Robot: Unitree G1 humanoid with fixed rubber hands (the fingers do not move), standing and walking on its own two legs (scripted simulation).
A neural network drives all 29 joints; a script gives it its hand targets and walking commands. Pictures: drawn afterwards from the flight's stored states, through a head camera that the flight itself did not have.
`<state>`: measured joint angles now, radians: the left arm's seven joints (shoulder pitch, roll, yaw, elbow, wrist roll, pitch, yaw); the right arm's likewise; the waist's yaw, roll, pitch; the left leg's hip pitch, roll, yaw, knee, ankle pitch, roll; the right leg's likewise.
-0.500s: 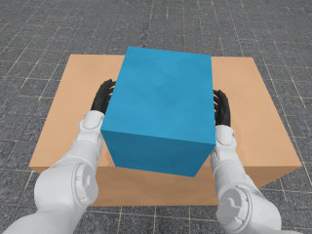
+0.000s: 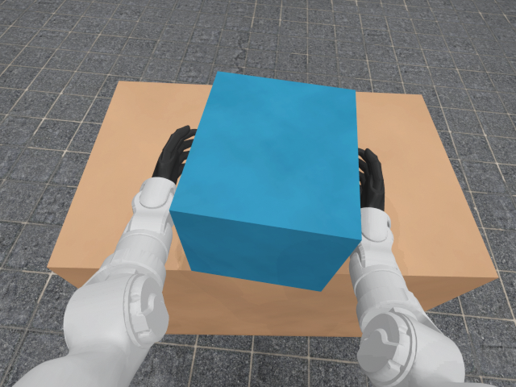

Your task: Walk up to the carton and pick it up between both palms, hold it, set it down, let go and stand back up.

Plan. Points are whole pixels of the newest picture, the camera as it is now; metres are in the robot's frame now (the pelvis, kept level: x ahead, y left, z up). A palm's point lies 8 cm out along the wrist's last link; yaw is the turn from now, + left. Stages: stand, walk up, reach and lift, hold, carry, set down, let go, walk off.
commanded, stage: reach and lift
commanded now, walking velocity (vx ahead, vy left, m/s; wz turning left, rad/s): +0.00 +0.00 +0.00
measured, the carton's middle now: (270, 183) +0.43 -0.04 +0.02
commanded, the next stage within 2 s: none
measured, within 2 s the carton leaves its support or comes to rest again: leaves its support in 0.40 s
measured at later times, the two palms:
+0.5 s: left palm (165, 178) +0.43 +0.13 +0.05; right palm (371, 204) +0.36 -0.19 +0.04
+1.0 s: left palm (166, 176) +0.42 +0.13 +0.07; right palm (377, 198) +0.37 -0.19 +0.06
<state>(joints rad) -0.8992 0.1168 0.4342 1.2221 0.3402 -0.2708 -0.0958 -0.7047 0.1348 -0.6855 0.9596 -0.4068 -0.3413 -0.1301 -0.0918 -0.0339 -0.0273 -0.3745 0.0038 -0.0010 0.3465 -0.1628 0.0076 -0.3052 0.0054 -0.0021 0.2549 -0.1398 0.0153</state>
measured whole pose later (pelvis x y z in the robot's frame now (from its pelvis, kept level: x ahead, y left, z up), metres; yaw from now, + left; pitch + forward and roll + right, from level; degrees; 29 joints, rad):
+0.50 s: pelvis -0.01 -0.01 +0.00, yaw +0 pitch +12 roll -1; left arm -0.86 0.11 0.36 1.23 0.31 -0.37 -0.05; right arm -0.67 0.10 -0.64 1.04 -0.37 -0.49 -0.15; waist -0.07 -0.03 -0.08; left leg -0.40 0.01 -0.01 0.33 -0.14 0.00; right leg -0.33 0.01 -0.01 0.23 -0.11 0.01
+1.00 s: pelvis -0.01 -0.01 +0.00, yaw -1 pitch +12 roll -1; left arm -0.84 0.10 0.27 1.20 0.21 -0.32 0.00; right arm -0.66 0.04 -0.47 1.03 -0.23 -0.41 -0.16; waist -0.04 -0.01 -0.13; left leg -0.40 0.02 0.02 0.31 -0.13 0.00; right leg -0.34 0.02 0.01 0.22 -0.10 0.00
